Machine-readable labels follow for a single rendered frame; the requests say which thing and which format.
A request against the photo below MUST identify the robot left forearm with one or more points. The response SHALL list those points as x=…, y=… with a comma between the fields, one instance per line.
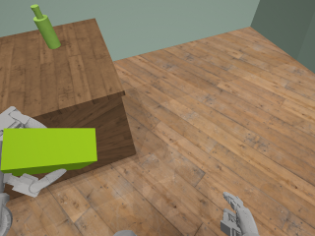
x=6, y=217

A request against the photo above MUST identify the right robot hand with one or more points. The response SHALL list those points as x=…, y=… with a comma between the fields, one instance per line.
x=240, y=222

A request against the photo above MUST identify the sponge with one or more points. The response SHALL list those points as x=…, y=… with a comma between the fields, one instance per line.
x=44, y=150

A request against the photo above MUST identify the table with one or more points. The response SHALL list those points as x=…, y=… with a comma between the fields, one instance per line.
x=74, y=86

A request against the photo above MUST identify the left robot hand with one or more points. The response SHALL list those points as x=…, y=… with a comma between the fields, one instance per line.
x=29, y=185

